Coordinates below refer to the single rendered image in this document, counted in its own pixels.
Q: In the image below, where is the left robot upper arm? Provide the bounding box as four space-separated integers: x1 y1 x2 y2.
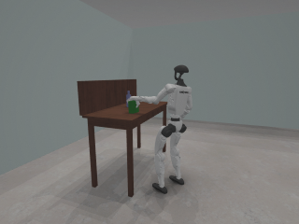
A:
152 83 177 105

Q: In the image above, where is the humanoid robot head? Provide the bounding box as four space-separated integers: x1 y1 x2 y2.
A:
174 64 189 87

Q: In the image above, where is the right robot upper arm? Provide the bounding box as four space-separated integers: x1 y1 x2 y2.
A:
185 87 192 110

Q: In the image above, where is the left robot forearm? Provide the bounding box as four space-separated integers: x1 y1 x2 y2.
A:
137 96 156 104

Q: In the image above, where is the left robot shin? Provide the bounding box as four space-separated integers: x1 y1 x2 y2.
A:
154 154 165 188

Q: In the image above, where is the table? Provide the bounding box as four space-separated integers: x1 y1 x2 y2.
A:
77 79 168 197

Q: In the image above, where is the sponge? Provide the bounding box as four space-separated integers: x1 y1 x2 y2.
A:
128 100 139 114

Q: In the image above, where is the right robot forearm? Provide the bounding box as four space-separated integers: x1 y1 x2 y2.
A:
179 109 191 120

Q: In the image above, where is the left robot hand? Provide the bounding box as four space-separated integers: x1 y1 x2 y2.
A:
126 96 140 108

